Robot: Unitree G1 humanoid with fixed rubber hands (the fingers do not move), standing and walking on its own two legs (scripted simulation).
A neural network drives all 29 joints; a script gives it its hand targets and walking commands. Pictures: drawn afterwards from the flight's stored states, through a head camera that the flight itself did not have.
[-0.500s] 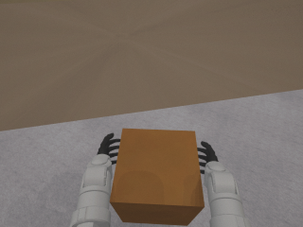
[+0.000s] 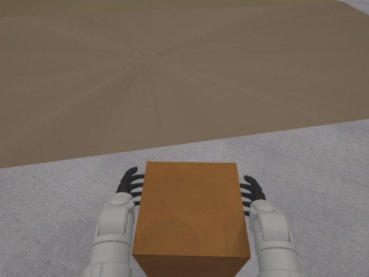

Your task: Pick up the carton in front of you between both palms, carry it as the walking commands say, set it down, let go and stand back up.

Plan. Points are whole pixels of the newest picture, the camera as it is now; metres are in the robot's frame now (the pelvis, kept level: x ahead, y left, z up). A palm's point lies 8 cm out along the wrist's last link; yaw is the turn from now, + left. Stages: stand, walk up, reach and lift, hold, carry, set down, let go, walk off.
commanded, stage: hold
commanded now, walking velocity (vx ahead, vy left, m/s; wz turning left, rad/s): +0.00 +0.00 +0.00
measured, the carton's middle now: (190, 224) +0.28 +0.01 -0.04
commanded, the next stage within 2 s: carry in 0.98 s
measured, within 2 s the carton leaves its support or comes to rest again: neither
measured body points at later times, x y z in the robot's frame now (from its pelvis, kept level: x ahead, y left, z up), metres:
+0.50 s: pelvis -0.01 +0.00 +0.00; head -0.06 -0.01 +0.44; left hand +0.30 +0.15 +0.05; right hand +0.29 -0.15 +0.04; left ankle +0.00 +0.13 -0.75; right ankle +0.02 -0.13 -0.75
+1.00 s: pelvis -0.01 +0.00 +0.00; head -0.06 +0.00 +0.44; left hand +0.30 +0.15 +0.05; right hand +0.29 -0.15 +0.04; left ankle +0.00 +0.13 -0.75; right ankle +0.02 -0.13 -0.75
